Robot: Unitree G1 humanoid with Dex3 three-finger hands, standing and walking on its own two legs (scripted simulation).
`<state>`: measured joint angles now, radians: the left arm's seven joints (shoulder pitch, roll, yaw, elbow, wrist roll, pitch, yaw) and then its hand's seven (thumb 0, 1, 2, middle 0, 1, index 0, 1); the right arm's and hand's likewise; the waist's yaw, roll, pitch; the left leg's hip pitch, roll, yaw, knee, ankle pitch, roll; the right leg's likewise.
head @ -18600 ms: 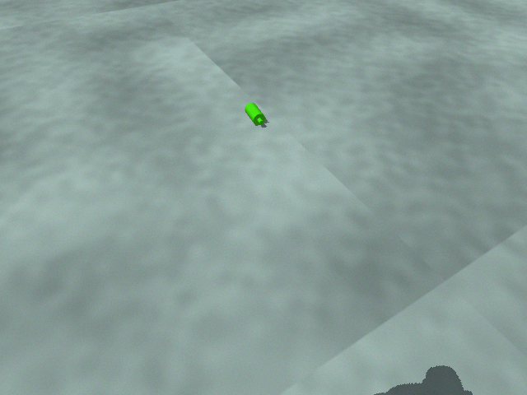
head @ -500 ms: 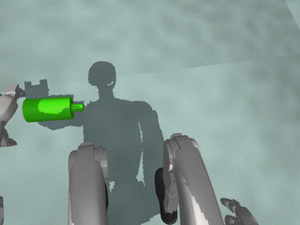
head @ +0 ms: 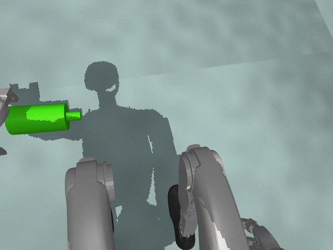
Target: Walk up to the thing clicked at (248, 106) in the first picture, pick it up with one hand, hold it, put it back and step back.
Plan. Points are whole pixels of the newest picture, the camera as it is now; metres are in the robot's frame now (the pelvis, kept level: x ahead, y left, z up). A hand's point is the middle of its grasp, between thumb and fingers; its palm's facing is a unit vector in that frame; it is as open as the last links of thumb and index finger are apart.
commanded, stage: rise first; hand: left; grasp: from above
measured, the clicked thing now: (47, 118) +0.47 +0.29 -0.29
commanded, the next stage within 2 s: approach in 0.30 s
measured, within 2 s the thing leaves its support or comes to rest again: neither
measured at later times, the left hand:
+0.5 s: hand (3, 127) +0.41 +0.35 -0.17, palm faces -0.46 -0.07 -0.89, open 14.0 cm
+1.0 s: hand (31, 103) +0.48 +0.30 -0.18, palm faces -0.47 -0.05 -0.88, open 14.1 cm
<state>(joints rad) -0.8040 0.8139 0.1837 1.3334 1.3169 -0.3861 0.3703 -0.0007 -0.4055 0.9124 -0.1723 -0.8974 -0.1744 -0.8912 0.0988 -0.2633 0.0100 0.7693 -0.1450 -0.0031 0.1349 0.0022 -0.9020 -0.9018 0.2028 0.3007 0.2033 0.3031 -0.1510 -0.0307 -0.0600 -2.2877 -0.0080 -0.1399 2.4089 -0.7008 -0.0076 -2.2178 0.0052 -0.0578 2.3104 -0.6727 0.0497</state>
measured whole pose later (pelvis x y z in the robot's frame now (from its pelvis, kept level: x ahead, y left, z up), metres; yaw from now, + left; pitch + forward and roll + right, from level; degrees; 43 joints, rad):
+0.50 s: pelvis +0.00 +0.00 -0.01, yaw +0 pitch +33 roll -9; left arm -0.84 0.83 0.16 1.38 1.31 -0.37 0.39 0.00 -0.50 0.99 -0.09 -1.02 -0.09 -1.01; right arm 0.10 -0.27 0.03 0.77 -0.16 -0.02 0.15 0.00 -0.91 -0.90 0.20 0.30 0.20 0.30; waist -0.17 -0.03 -0.05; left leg -2.31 -0.01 -0.15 2.43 -0.71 -0.01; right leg -2.24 0.01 -0.06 2.33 -0.68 0.05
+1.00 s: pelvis +0.00 +0.00 -0.01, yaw -1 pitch +34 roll -9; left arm -1.00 0.81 0.12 1.48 1.27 -0.18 0.37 0.00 -0.53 1.00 -0.08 -1.05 -0.08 -1.04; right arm 0.16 -0.28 0.09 0.73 -0.14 -0.03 0.14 0.00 -0.91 -0.90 0.20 0.30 0.20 0.30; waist -0.29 0.00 -0.01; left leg -2.32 0.00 -0.15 2.43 -0.71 -0.01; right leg -2.26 0.02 -0.06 2.32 -0.67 0.06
